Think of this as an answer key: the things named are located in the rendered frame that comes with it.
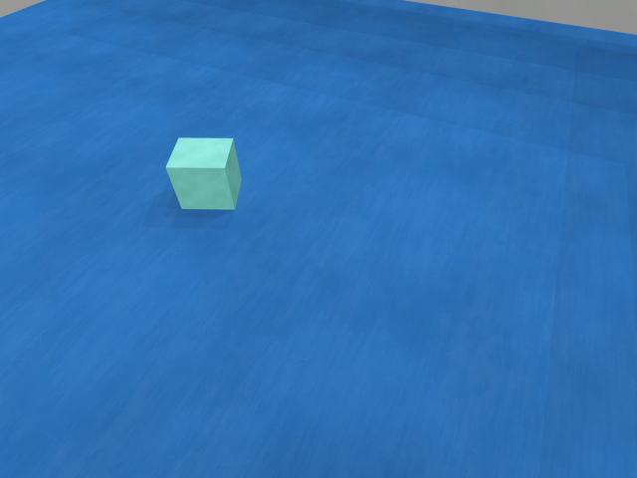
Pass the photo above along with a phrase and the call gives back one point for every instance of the carton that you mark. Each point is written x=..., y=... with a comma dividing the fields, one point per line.
x=205, y=173

